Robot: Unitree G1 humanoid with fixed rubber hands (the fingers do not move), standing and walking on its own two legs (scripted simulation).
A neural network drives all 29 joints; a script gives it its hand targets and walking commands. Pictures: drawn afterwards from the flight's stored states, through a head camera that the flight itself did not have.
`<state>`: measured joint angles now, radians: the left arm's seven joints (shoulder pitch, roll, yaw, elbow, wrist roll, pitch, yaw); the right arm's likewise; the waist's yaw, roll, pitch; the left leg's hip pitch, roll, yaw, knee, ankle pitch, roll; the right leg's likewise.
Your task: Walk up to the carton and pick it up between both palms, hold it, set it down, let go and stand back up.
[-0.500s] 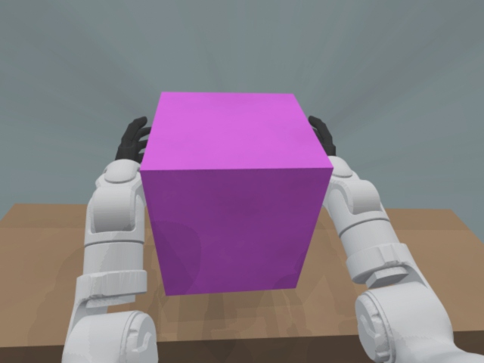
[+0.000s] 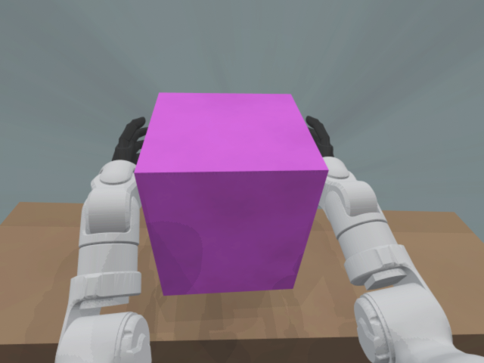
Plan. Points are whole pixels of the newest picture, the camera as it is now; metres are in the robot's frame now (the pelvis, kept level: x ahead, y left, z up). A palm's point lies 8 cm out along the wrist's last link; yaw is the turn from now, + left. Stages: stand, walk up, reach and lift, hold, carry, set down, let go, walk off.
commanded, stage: hold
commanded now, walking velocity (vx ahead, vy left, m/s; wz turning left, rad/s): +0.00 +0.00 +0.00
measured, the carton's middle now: (227, 193) +0.35 +0.01 +0.18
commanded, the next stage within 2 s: none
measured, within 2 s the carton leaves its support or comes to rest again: neither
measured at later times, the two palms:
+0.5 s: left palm (134, 162) +0.36 +0.15 +0.22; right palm (326, 160) +0.37 -0.15 +0.23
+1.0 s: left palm (129, 165) +0.36 +0.16 +0.21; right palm (321, 164) +0.37 -0.14 +0.22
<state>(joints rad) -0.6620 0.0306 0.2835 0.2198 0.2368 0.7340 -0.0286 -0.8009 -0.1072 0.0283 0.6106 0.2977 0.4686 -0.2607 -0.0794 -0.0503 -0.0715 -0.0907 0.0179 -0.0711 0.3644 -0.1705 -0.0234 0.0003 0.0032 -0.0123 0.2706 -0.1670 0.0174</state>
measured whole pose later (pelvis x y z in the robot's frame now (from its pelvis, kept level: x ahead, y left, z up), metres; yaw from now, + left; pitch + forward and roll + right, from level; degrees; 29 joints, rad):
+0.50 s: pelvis +0.00 +0.00 +0.00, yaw -1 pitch -5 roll -1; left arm -0.68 0.01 0.29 0.22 0.23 0.73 0.00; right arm -0.81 -0.12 0.02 0.61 0.30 0.47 -0.25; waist -0.08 -0.04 -0.08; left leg -0.10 0.02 -0.06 0.36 -0.17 -0.03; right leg -0.02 0.01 0.00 0.28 -0.17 0.01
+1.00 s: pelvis +0.00 +0.00 +0.00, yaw +0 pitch -7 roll -1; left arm -0.67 0.01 0.30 0.22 0.26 0.76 -0.03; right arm -0.80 -0.11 0.01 0.63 0.30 0.48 -0.25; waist -0.08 -0.05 -0.07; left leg -0.07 0.02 -0.06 0.37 -0.18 -0.02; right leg 0.02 0.00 0.00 0.27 -0.17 0.02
